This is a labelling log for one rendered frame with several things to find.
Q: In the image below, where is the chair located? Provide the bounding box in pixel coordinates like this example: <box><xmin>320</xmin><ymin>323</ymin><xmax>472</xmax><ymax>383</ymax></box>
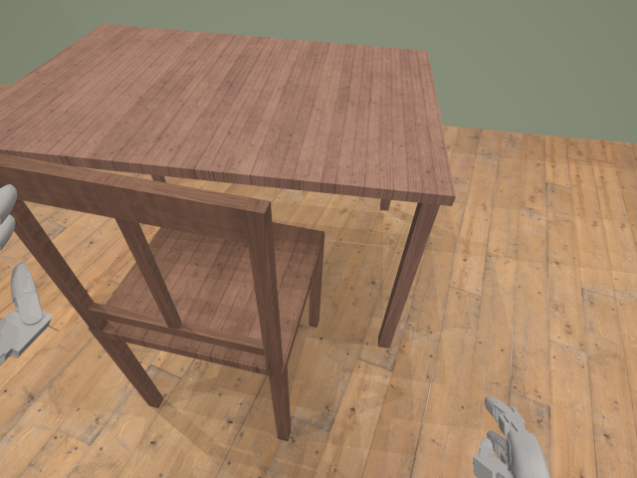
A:
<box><xmin>0</xmin><ymin>153</ymin><xmax>324</xmax><ymax>441</ymax></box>

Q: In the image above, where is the robot right hand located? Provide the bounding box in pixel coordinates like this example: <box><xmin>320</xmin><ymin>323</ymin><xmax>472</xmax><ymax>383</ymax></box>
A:
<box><xmin>473</xmin><ymin>396</ymin><xmax>550</xmax><ymax>478</ymax></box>

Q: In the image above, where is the robot left hand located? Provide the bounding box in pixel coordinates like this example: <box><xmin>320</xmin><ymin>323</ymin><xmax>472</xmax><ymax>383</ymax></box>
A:
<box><xmin>0</xmin><ymin>184</ymin><xmax>52</xmax><ymax>365</ymax></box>

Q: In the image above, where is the table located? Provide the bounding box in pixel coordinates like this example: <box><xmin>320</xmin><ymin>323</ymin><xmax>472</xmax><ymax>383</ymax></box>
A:
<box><xmin>0</xmin><ymin>24</ymin><xmax>456</xmax><ymax>348</ymax></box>

